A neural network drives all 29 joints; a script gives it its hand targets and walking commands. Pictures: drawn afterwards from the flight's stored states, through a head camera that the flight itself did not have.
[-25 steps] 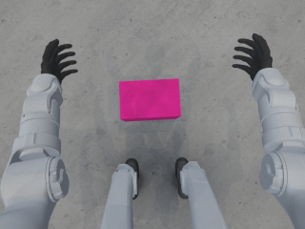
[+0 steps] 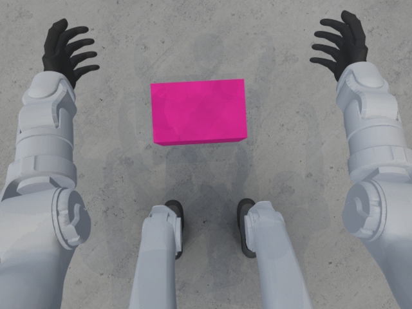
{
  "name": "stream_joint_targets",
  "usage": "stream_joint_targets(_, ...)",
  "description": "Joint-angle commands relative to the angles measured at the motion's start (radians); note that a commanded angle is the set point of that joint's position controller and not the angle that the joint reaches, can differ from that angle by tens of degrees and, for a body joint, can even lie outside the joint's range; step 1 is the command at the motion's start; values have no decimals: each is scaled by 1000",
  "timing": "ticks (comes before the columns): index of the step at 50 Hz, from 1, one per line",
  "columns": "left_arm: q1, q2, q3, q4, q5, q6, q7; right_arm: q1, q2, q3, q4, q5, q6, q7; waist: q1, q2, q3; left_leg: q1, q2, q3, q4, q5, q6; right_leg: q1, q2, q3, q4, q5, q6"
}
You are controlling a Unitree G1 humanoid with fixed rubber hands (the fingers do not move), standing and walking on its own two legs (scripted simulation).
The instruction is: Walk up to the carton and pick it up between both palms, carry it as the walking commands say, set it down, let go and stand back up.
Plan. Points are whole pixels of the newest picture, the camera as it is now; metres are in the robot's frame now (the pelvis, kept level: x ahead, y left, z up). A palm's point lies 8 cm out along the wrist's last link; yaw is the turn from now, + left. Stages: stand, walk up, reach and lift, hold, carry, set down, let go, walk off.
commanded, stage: reach and lift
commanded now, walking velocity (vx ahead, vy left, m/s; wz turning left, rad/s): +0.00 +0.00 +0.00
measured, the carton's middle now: (199, 115) +0.51 +0.02 -0.51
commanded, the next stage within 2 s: none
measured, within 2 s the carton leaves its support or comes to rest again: neither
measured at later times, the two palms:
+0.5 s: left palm (104, 95) +0.52 +0.24 -0.26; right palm (303, 91) +0.51 -0.22 -0.26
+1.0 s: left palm (127, 113) +0.50 +0.23 -0.40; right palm (279, 110) +0.50 -0.21 -0.40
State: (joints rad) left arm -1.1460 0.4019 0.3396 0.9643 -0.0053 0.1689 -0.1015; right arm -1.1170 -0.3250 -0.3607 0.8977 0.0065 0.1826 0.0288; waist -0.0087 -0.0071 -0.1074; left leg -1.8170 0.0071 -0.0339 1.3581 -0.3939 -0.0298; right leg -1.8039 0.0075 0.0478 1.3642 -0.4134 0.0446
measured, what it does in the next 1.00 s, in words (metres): lowers itself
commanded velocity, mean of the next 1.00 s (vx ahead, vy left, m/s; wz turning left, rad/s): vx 0.00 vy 0.00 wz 0.00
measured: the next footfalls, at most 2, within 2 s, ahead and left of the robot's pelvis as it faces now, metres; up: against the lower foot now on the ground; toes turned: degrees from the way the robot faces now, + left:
none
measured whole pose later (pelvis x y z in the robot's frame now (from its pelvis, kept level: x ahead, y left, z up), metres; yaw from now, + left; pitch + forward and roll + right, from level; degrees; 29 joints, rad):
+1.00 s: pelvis -0.03 +0.00 -0.22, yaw -1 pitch +39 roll -1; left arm -1.41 0.48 0.12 1.14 -0.22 0.06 0.04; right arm -1.39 -0.40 -0.14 1.10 0.22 0.06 -0.08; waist 0.00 -0.01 0.36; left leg -2.30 -0.01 -0.06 2.19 -0.56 -0.05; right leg -2.28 0.04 0.06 2.19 -0.58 0.07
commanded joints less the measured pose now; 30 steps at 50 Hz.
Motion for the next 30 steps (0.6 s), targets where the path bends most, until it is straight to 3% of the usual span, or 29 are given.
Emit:
stream_joint_targets(1,-258,143,-8,-90,-11,-6,17,-247,-145,-7,-73,15,-12,-8,5,22,-900,498,-57,111,22,222,-21,369,56,-132,-5,185,11)
stream_joint_targets(12,-338,197,-58,-204,-79,14,66,-308,-221,48,-168,90,-2,-35,9,48,-1092,486,-54,105,236,279,-17,281,53,-139,208,223,3)
stream_joint_targets(30,-421,206,-107,-54,-121,-46,104,-397,-222,110,-33,139,-64,-76,-1,30,-905,277,-32,90,497,167,-8,108,20,-128,474,133,8)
